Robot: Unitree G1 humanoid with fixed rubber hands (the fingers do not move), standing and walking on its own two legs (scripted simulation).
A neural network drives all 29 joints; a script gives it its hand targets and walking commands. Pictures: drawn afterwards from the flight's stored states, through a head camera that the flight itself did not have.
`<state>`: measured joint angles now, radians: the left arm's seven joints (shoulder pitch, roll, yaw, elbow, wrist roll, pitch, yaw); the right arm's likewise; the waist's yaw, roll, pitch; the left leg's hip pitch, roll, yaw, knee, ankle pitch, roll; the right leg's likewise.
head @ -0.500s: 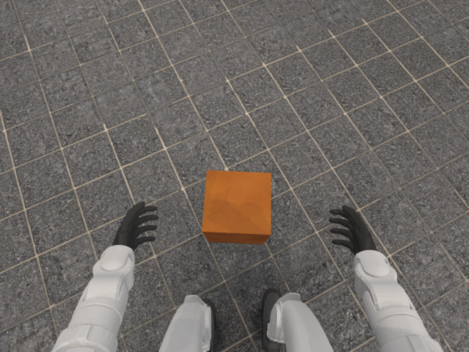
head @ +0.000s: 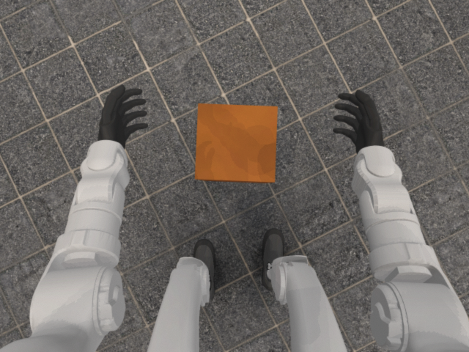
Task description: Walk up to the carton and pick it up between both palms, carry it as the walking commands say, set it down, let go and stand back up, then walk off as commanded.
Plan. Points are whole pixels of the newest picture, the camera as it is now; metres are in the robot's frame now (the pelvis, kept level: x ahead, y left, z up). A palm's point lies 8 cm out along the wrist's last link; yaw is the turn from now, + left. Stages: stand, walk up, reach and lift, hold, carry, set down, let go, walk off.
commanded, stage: reach and lift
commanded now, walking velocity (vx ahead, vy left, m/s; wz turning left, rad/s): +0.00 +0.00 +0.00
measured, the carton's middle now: (236, 148) +0.47 +0.02 -0.56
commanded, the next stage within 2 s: none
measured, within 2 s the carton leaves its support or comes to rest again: neither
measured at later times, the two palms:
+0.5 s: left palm (135, 138) +0.45 +0.21 -0.23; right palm (336, 143) +0.44 -0.17 -0.23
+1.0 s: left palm (158, 144) +0.46 +0.21 -0.36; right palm (317, 146) +0.46 -0.17 -0.36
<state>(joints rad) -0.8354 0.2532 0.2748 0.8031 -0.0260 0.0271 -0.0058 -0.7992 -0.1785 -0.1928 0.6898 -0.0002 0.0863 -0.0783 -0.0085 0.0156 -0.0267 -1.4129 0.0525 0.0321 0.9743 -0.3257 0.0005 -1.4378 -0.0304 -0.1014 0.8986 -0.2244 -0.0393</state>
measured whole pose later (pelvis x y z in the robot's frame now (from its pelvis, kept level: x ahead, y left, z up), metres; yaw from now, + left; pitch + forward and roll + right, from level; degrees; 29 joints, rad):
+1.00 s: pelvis -0.10 -0.01 -0.20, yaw +2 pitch +32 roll +0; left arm -1.47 0.45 0.12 0.91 -0.23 0.21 0.08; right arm -1.39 -0.32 -0.21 0.74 0.15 0.24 -0.20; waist -0.01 0.02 0.52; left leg -1.91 0.03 -0.02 1.83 -0.48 -0.01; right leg -1.94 -0.03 -0.05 1.78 -0.39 -0.04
